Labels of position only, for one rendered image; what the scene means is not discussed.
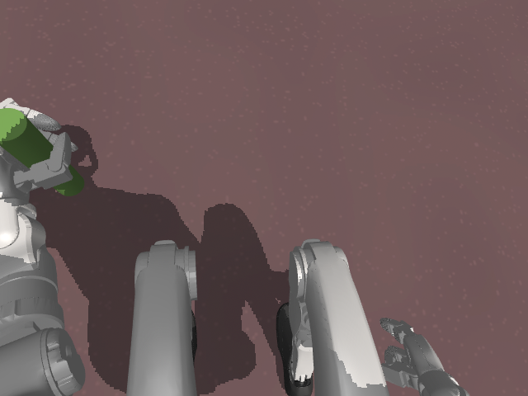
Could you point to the right robot arm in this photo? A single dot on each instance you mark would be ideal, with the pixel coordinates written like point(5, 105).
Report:
point(439, 383)

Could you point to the right robot hand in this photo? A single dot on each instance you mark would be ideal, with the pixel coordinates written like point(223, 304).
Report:
point(403, 366)

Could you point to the right robot foot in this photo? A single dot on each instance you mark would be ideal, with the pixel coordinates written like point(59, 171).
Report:
point(284, 343)

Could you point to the can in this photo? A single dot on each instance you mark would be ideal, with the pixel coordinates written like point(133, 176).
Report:
point(24, 142)

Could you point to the left robot hand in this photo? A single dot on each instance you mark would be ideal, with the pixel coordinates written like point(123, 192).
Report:
point(16, 179)

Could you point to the left robot arm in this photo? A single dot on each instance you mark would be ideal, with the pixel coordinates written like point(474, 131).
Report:
point(37, 356)

